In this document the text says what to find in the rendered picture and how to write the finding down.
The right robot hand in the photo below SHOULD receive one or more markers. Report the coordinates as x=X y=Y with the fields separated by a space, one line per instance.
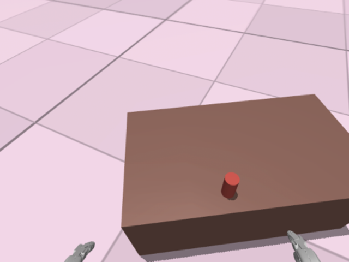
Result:
x=302 y=252

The can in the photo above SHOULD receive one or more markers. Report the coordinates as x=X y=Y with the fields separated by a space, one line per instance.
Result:
x=230 y=185

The left robot hand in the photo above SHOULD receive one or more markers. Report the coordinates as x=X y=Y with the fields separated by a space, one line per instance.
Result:
x=80 y=252

